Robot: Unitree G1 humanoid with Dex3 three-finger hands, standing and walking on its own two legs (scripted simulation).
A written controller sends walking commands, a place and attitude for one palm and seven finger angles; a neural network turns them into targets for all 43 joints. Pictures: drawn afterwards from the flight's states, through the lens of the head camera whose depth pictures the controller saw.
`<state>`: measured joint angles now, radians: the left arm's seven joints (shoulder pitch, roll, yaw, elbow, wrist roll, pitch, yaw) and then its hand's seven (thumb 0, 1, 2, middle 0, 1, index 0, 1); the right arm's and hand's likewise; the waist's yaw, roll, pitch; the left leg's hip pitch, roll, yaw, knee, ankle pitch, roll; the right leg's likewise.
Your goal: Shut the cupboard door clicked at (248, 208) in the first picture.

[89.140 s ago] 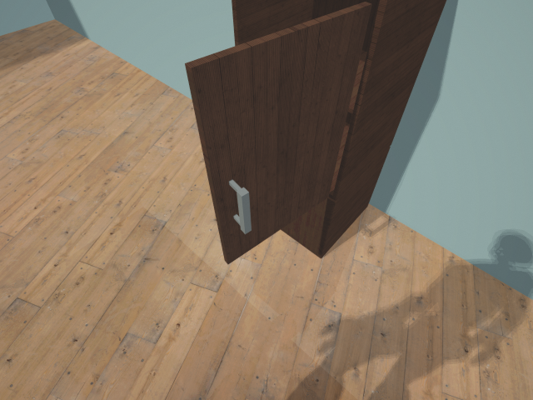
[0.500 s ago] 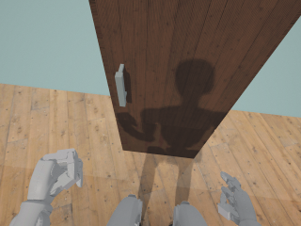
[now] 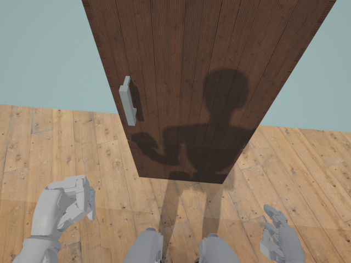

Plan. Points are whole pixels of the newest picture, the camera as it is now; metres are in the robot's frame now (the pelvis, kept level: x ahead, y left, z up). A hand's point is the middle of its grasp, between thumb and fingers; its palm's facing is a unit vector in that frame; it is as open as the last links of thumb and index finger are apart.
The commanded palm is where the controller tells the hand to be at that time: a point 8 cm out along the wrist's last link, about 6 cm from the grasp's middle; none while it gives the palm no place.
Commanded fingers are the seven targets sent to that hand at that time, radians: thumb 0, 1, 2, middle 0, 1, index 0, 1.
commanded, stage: bring the fist close to the handle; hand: left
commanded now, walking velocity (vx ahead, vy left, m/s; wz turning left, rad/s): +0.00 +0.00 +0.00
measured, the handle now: (129, 102) +0.50 +0.16 +0.03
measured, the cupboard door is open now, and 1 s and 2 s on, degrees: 0 0 0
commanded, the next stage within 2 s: push the door shut along its arc in 1.42 s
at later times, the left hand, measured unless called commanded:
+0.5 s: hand (111, 170) +0.30 +0.16 +0.04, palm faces -0.02 -1.00 -0.03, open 3.1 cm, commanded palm +0.29 +0.21 +0.04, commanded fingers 0.00 0.90 0.90 -1.30 -1.50 -1.30 -1.50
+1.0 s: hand (130, 134) +0.39 +0.14 +0.03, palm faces -0.02 -1.00 -0.03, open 3.1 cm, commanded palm +0.38 +0.19 +0.03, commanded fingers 0.00 0.90 0.90 -1.30 -1.50 -1.30 -1.50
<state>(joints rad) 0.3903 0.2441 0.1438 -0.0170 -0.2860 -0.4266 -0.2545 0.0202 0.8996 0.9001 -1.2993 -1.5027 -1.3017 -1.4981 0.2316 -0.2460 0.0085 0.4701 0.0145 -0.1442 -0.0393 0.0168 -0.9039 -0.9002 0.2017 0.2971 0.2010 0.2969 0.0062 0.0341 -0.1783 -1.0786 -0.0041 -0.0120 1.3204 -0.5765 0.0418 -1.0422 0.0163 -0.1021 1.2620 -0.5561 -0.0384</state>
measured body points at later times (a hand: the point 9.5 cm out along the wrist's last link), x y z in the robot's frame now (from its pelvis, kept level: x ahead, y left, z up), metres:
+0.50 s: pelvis +0.00 +0.00 +0.00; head +0.09 +0.00 +0.44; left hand +0.29 +0.22 +0.04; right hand +0.17 -0.24 -0.09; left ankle +0.03 +0.09 -0.62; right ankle +0.03 -0.10 -0.62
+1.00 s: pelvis +0.00 +0.00 +0.00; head +0.11 +0.01 +0.44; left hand +0.39 +0.20 +0.04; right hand +0.12 -0.25 -0.11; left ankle +0.03 +0.09 -0.62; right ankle +0.03 -0.10 -0.62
